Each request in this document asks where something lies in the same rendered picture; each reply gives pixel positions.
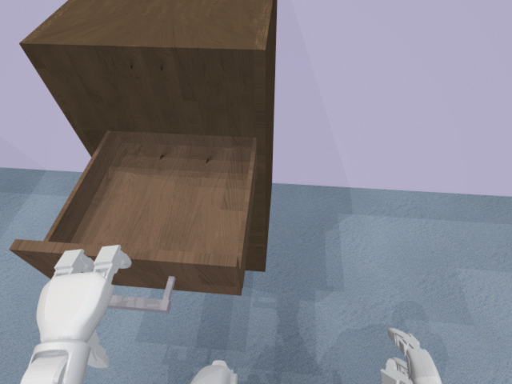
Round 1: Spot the drawer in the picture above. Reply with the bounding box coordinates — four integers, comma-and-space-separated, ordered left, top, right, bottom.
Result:
9, 131, 257, 296

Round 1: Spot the cabinet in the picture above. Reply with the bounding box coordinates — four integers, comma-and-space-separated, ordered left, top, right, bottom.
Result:
19, 0, 278, 272

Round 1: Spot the handle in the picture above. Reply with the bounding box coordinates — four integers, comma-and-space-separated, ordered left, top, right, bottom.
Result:
107, 276, 176, 314

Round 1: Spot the left robot forearm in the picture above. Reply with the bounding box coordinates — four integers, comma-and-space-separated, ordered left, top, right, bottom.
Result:
20, 339, 91, 384

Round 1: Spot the left robot shin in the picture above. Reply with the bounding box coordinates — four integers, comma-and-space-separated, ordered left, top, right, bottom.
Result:
212, 360, 227, 367

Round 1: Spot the right robot hand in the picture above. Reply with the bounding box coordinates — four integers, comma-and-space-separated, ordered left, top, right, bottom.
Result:
381, 328, 442, 384

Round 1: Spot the robot left thigh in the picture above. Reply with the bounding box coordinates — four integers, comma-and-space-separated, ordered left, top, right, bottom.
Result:
190, 365, 238, 384

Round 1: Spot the left robot hand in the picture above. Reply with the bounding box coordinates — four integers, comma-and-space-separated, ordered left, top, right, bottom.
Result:
37, 245, 132, 368

